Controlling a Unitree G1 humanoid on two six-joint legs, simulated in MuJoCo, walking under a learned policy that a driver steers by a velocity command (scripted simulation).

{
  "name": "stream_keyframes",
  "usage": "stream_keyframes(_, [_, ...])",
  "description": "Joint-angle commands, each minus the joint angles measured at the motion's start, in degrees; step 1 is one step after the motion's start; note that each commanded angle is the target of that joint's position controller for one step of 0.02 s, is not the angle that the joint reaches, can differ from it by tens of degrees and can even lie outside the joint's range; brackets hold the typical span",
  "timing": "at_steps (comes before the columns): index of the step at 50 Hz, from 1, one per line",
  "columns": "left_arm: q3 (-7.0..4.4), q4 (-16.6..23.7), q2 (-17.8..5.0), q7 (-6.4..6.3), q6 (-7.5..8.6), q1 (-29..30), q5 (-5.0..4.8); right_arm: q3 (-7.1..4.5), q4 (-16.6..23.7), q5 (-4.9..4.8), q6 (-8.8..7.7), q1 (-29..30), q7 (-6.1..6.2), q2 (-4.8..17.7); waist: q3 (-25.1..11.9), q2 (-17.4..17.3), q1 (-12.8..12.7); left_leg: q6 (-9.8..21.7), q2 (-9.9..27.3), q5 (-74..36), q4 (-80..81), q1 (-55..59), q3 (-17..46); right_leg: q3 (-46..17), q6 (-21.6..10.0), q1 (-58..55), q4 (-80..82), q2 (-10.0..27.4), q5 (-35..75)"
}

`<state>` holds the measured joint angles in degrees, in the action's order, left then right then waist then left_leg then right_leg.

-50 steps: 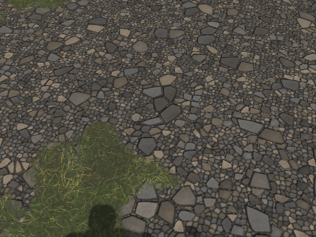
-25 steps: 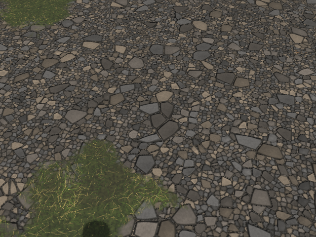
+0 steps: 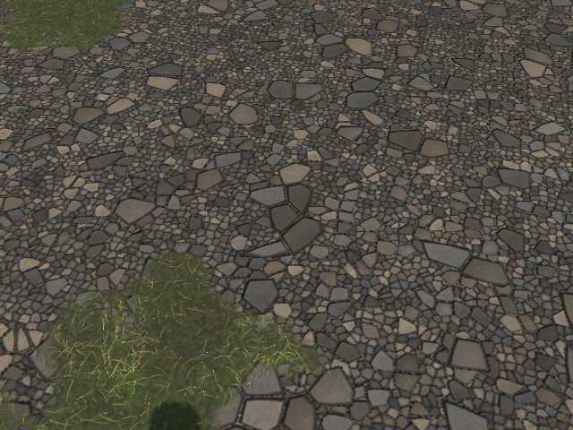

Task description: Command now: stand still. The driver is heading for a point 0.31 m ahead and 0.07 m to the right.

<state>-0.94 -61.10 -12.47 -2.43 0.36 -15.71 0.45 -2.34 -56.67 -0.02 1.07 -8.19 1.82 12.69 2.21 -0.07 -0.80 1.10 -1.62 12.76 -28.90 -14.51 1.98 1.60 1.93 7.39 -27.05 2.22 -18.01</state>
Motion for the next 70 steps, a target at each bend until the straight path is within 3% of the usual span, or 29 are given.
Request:
stream_keyframes(1, [-0.83, 0.75, -5.50, -0.20, 0.50, -3.16, -0.01, -1.05, 1.19, -0.06, -0.48, 1.02, 0.21, 6.15, -0.24, -0.11, 0.20, 1.96, 2.75, -6.92, 4.85, 4.21, 2.85, -0.27, -0.63, 6.17, 5.42, 0.26, 3.80])
stream_keyframes(26, [-0.29, -1.40, -2.71, -0.40, 0.76, -8.51, -0.20, -0.20, -5.22, -0.28, -0.17, -1.09, 0.57, 4.73, 0.67, 0.29, 0.67, 1.34, 2.29, -8.14, 4.81, 3.88, 1.79, -0.22, -1.35, 6.71, 5.89, -0.22, 4.70])
stream_keyframes(70, [-0.46, -1.75, -0.59, -0.34, 0.97, -12.51, -0.43, 0.29, -6.50, -0.45, -0.43, -5.57, 0.97, 3.12, 1.65, 0.36, 0.71, 0.63, 2.36, -8.78, 4.15, 3.32, 1.14, -0.54, -2.12, 7.32, 5.86, -0.58, 5.35])
